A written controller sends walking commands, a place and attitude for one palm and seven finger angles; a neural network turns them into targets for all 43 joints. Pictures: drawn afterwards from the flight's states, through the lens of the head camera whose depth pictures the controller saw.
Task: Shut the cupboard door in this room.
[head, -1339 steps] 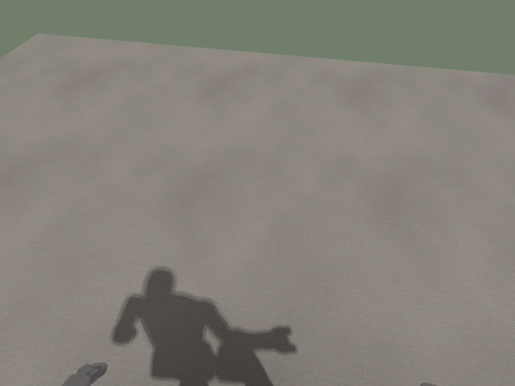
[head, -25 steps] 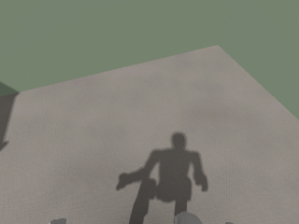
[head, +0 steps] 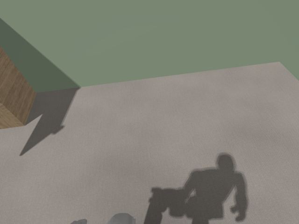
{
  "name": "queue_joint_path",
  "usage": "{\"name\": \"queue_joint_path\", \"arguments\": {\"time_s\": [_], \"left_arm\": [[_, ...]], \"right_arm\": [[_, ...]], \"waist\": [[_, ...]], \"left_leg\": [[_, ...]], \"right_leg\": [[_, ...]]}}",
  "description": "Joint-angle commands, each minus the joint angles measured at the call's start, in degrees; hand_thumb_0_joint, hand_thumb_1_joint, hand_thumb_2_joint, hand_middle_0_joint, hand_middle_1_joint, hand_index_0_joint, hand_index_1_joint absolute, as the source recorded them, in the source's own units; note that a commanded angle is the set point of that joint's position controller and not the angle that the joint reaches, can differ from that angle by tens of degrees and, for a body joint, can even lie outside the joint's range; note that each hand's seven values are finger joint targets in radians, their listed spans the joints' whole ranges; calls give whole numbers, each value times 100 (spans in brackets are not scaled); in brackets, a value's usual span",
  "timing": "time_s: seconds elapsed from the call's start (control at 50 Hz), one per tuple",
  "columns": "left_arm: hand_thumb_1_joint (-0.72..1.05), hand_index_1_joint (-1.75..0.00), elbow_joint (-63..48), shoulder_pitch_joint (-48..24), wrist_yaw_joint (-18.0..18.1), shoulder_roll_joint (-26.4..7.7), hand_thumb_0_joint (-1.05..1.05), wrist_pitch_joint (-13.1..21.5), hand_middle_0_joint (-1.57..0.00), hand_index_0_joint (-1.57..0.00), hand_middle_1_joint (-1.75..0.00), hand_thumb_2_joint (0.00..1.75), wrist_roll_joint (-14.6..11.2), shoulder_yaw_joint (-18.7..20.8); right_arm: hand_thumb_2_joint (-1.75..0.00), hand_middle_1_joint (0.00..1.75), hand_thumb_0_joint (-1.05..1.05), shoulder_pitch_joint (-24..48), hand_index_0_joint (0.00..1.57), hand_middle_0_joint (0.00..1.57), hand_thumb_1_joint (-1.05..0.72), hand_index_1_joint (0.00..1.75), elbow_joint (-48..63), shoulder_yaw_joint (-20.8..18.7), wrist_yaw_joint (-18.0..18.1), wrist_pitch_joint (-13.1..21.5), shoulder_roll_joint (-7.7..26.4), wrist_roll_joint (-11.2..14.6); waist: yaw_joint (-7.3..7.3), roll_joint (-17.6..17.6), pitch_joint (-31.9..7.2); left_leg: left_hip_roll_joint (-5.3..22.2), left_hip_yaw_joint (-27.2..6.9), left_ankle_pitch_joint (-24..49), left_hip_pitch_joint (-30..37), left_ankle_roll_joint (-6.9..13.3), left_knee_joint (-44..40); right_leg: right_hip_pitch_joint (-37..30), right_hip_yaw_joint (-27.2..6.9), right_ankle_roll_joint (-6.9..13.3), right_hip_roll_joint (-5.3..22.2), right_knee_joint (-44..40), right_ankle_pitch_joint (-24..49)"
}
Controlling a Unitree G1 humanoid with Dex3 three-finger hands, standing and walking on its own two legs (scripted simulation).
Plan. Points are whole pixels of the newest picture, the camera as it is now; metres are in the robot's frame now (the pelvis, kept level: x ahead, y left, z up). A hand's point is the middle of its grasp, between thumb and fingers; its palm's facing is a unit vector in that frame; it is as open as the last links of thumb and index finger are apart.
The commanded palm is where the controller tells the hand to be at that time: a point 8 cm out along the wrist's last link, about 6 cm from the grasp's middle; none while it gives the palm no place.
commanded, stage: walk to a spot facing it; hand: left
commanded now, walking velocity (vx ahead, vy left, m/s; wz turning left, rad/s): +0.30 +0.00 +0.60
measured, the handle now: out of the picture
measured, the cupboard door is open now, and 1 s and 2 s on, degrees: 78 78 78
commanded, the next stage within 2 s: turn to face it in 1.80 s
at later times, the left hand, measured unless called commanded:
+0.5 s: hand out of the picture +0.11 +0.33 -0.17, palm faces +0.27 -0.94 -0.21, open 7.4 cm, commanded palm none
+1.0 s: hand (71, 179) +0.29 +0.30 -0.16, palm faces +0.38 -0.89 -0.24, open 7.2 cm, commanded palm none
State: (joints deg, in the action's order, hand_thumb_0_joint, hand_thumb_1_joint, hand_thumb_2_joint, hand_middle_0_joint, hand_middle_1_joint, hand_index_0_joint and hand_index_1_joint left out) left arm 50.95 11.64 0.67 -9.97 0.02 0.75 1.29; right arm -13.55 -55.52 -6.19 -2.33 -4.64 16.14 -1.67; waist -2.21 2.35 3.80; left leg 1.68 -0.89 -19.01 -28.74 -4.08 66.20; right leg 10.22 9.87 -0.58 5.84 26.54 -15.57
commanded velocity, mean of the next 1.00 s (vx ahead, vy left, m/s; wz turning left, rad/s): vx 0.36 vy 0.00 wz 0.28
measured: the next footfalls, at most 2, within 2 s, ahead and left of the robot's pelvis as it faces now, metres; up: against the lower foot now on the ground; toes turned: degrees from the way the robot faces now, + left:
left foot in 0.22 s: +0.07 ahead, +0.19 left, +0.00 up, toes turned +17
right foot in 0.76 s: +0.43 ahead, +0.05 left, +0.00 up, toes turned +9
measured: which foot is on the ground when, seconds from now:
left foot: up 0.00-0.20, down 0.22-0.76, up 0.78-1.00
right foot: down 0.00-0.24, up 0.26-0.74, down 0.76-1.00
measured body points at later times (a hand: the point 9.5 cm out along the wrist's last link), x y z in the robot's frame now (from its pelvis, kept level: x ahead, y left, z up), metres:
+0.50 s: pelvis +0.11 +0.11 +0.00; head +0.12 +0.13 +0.45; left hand +0.10 +0.38 -0.15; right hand +0.22 -0.11 -0.14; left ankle +0.03 +0.17 -0.74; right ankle +0.19 -0.03 -0.65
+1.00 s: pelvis +0.32 +0.10 +0.00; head +0.34 +0.09 +0.45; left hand +0.27 +0.35 -0.15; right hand +0.41 -0.12 -0.16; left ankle +0.28 +0.26 -0.65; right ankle +0.39 +0.05 -0.74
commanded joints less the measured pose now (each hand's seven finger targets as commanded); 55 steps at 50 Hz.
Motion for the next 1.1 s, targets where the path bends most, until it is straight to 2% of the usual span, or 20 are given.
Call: {"name": "queue_joint_path", "arguments": {"time_s": [0.0,0.12,0.18,0.2,0.22,0.24,0.3,0.36,0.5,0.62,0.66,0.7,0.72,0.74,0.76,0.8,0.86,0.9,0.96,1.08], "left_arm": [[90,-30,-118,496,48,-1325,0,233,-20,-20,-30,90,67,415],[90,-30,144,795,-29,-1561,0,240,-20,-20,-30,90,130,509],[90,-30,231,660,-85,-1590,0,220,-20,-20,-30,90,69,515],[90,-30,158,553,-129,-1350,0,215,-20,-20,-30,90,34,473],[90,-30,-238,181,-215,-913,0,221,-20,-20,-30,90,2,356],[90,-30,-430,-439,-199,-971,0,203,-20,-20,-30,90,54,318],[90,-30,-90,-422,-218,-998,0,200,-20,-20,-30,90,51,371],[90,-30,220,159,-258,-850,0,145,-20,-20,-30,90,90,297],[90,-30,33,-451,-229,-772,0,144,-20,-20,-30,90,63,196],[90,-30,-207,-1105,-245,-537,0,238,-20,-20,-30,90,-5,142],[90,-30,-83,-680,-215,-596,0,267,-20,-20,-30,90,1,166],[90,-30,344,728,-173,-828,0,362,-20,-20,-30,90,43,265],[90,-30,622,1594,-113,-1277,0,442,-20,-20,-30,90,120,384],[90,-30,817,2069,-50,-1798,0,427,-20,-20,-30,90,105,503],[90,-30,769,1768,-44,-1734,0,401,-20,-20,-30,90,-14,486],[90,-30,523,578,-38,-1140,0,401,-20,-20,-30,90,-12,367],[90,-30,520,175,-29,-589,0,463,-20,-20,-30,90,21,205],[90,-30,640,325,-17,-520,0,486,-20,-20,-30,90,45,191],[90,-30,739,472,-23,-568,0,524,-20,-20,-30,90,54,233],[90,-30,1058,1139,-25,-632,0,576,-20,-20,-30,90,54,202]], "right_arm": [[-90,30,0,874,20,20,-90,30,689,8,-82,207,260,18],[-90,30,0,1136,20,20,-90,30,786,165,-125,382,66,69],[-90,30,0,309,20,20,-90,30,552,123,-71,503,269,27],[-90,30,0,-471,20,20,-90,30,368,-23,-15,558,793,15],[-90,30,0,-1180,20,20,-90,30,213,-228,64,618,1522,-15],[-90,30,0,-1542,20,20,-90,30,-19,-227,134,589,1642,39],[-90,30,0,-489,20,20,-90,30,211,23,221,679,871,68],[-90,30,0,-265,20,20,-90,30,197,141,240,836,591,91],[-90,30,0,-838,20,20,-90,30,-210,176,295,942,305,135],[-90,30,0,-1104,20,20,-90,30,-523,183,359,949,251,71],[-90,30,0,-1074,20,20,-90,30,-589,165,374,937,330,78],[-90,30,0,-1002,20,20,-90,30,-636,140,367,927,384,103],[-90,30,0,-1126,20,20,-90,30,-607,165,315,929,212,152],[-90,30,0,-1544,20,20,-90,30,-484,228,302,935,-163,201],[-90,30,0,-1254,20,20,-90,30,-472,212,309,886,-78,211],[-90,30,0,-842,20,20,-90,30,-499,181,210,803,-247,144],[-90,30,0,-971,20,20,-90,30,-587,217,173,564,-506,40],[-90,30,0,-1096,20,20,-90,30,-633,213,151,487,-549,17],[-90,30,0,-823,20,20,-90,30,-486,194,124,441,-526,-11],[-90,30,0,327,20,20,-90,30,-92,251,26,562,-540,15]], "waist": [[508,-1163,-36],[645,-1428,-217],[136,-878,-602],[-282,274,-1043],[-697,1991,-1067],[-833,1253,-853],[-257,638,-34],[100,422,-116],[72,292,144],[-23,399,413],[187,336,203],[828,-67,-481],[1122,-813,-1104],[1022,-2062,-1802],[951,-1413,-1405],[544,-795,-203],[126,-832,92],[33,-848,-2],[33,-817,65],[401,-704,240]], "left_leg": [[317,177,-155,-820,-37,-774],[207,724,-634,286,155,-2777],[-105,1097,183,2126,263,-4051],[422,155,-47,3532,548,-4493],[2049,-2367,320,4379,1140,-4886],[2417,-2529,653,4222,1543,-5076],[1762,-1645,674,2740,1343,-5225],[1212,-694,2047,2706,1164,-5263],[1168,-578,3167,3145,1344,-5391],[1142,-516,3744,2899,1311,-5201],[1148,-506,4688,2863,1269,-4680],[844,-342,4931,2565,1016,-3070],[378,-52,3293,1417,794,-1428],[-622,91,-964,18,567,462],[-263,-385,-1199,-147,706,1232],[237,-331,-142,-280,736,1289],[451,-212,485,158,547,861],[485,-89,652,134,444,550],[588,55,942,-235,273,28],[663,342,974,-623,193,-1794]], "right_leg": [[-848,-1095,564,1596,-1541,-754],[-827,-457,542,1765,-1056,-73],[-54,231,144,1485,126,315],[920,563,-146,1036,1738,182],[3036,455,-528,194,3468,-1983],[3570,-348,-390,283,4002,-1980],[3122,-760,-331,555,4197,-818],[2780,-616,-427,392,4027,-51],[3316,-618,-479,334,3232,586],[2271,-415,-167,60,1336,662],[1477,-298,15,-173,1092,531],[-247,-249,154,-372,425,865],[-1827,-1203,418,526,271,984],[-2762,-3777,1008,2191,-359,1600],[-2076,-3951,1190,2322,-926,676],[-319,-3154,786,1876,-1541,-1506],[1018,-1761,510,1353,-1747,-1101],[1065,-1367,477,1185,-1826,-955],[862,-977,547,1130,-1952,-713],[-206,-742,733,1217,-1935,33]]}}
